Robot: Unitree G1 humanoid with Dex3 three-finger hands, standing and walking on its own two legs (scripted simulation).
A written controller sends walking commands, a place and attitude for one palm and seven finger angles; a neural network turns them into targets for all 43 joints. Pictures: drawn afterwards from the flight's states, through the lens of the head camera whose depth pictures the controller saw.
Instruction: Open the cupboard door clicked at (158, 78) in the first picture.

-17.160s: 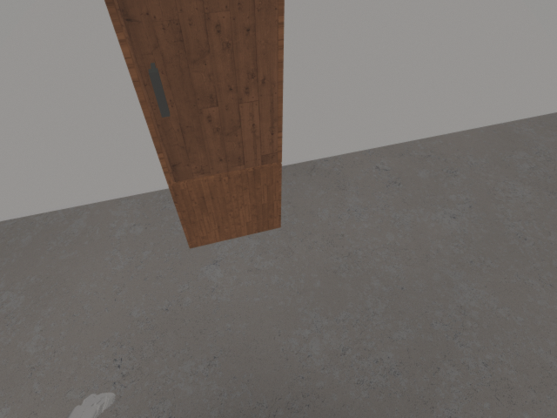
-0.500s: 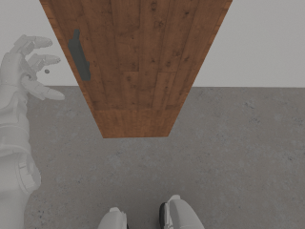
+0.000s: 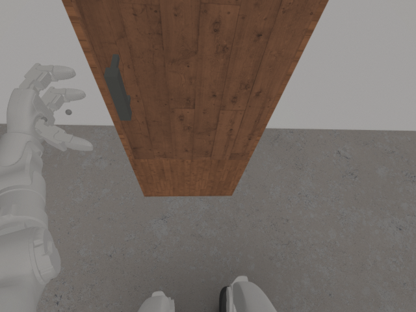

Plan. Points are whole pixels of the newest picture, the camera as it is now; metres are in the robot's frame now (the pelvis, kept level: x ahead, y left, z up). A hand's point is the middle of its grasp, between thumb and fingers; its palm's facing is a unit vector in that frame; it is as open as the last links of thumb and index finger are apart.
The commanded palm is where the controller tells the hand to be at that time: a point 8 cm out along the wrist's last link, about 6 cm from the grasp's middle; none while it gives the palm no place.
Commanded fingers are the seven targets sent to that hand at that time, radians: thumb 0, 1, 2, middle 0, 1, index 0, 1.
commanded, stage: move the hooked fingers beside the handle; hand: left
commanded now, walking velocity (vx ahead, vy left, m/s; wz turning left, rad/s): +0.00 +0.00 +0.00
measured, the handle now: (120, 89) +0.53 +0.16 +0.06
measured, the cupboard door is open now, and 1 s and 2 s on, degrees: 0 0 0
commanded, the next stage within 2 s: slide the fingers in behind the handle in 0.66 s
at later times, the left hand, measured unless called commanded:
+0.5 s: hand (70, 109) +0.47 +0.24 +0.07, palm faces -0.02 -1.00 -0.02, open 14.0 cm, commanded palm +0.45 +0.28 +0.06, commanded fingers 0.00 -0.50 0.30 -0.30 -1.20 -0.30 -1.20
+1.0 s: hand (89, 107) +0.48 +0.21 +0.06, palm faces -0.05 -1.00 +0.00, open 14.0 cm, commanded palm +0.45 +0.25 +0.06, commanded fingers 0.00 -0.50 0.30 -0.30 -1.20 -0.30 -1.20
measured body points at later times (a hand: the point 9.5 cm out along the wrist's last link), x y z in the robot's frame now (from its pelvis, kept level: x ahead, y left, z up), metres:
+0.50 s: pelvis -0.01 +0.00 -0.01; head +0.13 +0.02 +0.42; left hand +0.47 +0.29 +0.07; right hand +0.00 -0.27 -0.11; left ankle -0.04 +0.09 -0.68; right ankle +0.04 -0.14 -0.68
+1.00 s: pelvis +0.00 +0.00 -0.01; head +0.12 +0.02 +0.43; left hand +0.48 +0.26 +0.07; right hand +0.02 -0.26 -0.11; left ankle -0.04 +0.09 -0.68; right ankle +0.04 -0.14 -0.68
